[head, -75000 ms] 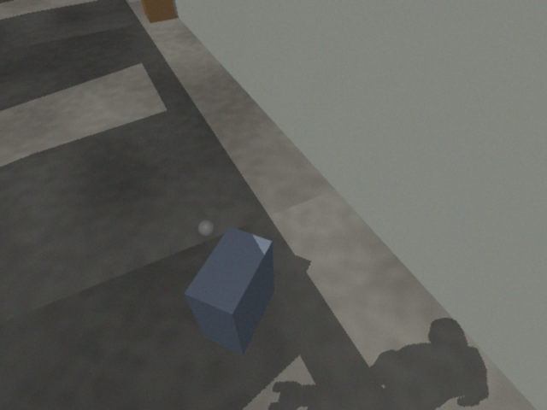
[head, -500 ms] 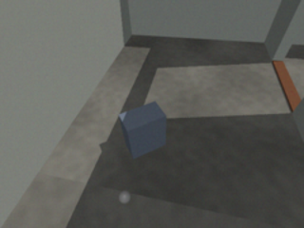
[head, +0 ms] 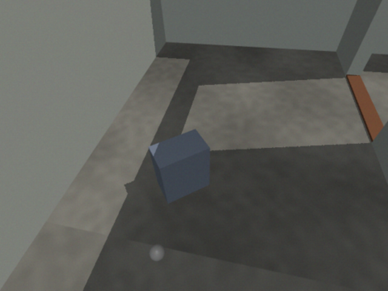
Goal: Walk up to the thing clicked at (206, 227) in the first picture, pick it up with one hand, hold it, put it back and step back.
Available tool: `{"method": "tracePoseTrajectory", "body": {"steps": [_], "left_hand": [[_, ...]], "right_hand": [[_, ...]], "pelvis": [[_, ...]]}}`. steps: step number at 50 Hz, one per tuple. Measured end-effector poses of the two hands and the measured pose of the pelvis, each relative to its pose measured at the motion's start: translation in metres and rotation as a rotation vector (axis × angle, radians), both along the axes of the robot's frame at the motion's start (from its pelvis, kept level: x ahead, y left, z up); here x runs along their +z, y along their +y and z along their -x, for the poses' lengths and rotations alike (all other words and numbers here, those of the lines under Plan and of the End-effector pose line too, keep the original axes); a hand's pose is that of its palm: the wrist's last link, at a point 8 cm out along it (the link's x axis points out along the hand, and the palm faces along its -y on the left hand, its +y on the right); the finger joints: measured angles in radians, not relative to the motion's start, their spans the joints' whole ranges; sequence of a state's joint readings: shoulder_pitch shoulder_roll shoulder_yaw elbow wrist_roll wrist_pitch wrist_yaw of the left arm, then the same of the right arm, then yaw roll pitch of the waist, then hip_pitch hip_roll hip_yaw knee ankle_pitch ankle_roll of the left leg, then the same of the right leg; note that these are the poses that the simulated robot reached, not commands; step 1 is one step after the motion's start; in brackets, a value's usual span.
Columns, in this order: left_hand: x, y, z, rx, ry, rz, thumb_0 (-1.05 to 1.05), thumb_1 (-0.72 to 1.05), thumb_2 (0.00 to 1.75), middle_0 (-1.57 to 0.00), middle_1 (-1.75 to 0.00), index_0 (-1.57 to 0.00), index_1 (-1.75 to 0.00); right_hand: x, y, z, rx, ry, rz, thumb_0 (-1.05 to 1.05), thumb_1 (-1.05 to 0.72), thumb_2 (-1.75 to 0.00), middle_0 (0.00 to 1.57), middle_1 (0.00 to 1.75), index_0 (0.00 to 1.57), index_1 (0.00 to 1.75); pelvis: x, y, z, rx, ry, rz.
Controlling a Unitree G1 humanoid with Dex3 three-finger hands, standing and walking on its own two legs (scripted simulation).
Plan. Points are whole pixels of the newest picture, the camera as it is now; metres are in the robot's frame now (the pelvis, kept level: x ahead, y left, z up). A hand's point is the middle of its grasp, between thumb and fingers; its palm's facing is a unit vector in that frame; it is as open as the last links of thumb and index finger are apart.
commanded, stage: stand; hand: left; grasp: from above
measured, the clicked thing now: (157, 252) +0.47 +0.23 -0.74
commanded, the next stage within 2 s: step back in 0.84 s
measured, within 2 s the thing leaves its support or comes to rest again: neither
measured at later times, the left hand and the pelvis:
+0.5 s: hand out of the picture +0.07 +0.24 -0.16, palm faces +0.01 -0.94 -0.34, open 7.4 cm; pelvis +0.00 +0.00 +0.00, yaw +0 degrees
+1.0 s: hand out of the picture +0.07 +0.27 -0.16, palm faces +0.00 -0.93 -0.37, open 7.4 cm; pelvis -0.03 +0.01 -0.01, yaw -1 degrees
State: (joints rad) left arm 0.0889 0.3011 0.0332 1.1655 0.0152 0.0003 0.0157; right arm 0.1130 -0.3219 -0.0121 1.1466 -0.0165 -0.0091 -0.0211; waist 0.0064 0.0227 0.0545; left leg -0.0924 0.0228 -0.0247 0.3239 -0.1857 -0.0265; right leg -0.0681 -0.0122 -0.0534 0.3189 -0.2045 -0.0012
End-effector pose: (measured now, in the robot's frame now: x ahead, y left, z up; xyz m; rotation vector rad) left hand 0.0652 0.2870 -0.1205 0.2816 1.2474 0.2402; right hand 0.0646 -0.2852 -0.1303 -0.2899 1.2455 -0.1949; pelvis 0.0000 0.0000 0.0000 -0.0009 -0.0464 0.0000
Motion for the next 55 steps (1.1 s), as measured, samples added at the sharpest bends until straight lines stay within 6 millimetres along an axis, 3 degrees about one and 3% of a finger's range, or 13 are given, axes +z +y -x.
{"method": "tracePoseTrajectory", "body": {"steps": [12, 43, 50, 55], "left_hand": [[0.002, 0.001, -0.005, -0.01, -0.014, -0.005, 0.01, 0.9, 0.9, -0.2, -0.3, -0.2, -0.3], [0.002, 0.003, -0.001, -0.024, -0.003, -0.006, 0.01, 0.9, 0.9, -0.2, -0.3, -0.2, -0.3], [-0.003, 0.021, 0.001, -0.037, -0.013, -0.037, 0.01, 0.9, 0.9, -0.21, -0.3, -0.2, -0.3], [-0.01, 0.045, -0.005, -0.08, -0.027, -0.047, 0.01, 0.9, 0.9, -0.21, -0.3, -0.2, -0.3]], "right_hand": [[0.003, -0.003, -0.006, -0.001, -0.021, 0.003, 0.01, -0.91, -0.9, 0.2, 0.3, 0.2, 0.3], [0.002, -0.009, 0.01, -0.01, 0.01, 0.0, 0.01, -0.91, -0.9, 0.2, 0.3, 0.2, 0.3], [0.001, -0.015, 0.012, -0.016, 0.012, 0.035, 0.01, -0.91, -0.9, 0.2, 0.3, 0.2, 0.3], [0.007, -0.007, 0.031, -0.031, 0.023, 0.077, 0.0, -0.91, -0.9, 0.2, 0.3, 0.2, 0.3]], "pelvis": [[0.0, -0.001, 0.0, -0.003, -0.002, 0.0], [0.0, -0.004, 0.003, -0.008, 0.008, -0.001], [-0.008, 0.006, 0.026, -0.016, 0.016, 0.005], [-0.013, 0.028, 0.038, -0.017, 0.036, -0.003]]}}
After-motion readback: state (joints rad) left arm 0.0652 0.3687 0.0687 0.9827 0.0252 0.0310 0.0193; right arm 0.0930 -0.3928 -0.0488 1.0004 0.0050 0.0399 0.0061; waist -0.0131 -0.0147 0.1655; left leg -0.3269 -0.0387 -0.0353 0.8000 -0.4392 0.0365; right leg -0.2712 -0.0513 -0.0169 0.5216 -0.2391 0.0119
